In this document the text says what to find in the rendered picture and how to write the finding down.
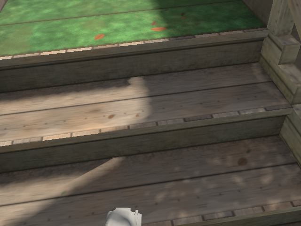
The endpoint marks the left robot thigh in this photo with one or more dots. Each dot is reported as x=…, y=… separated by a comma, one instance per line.
x=123, y=216

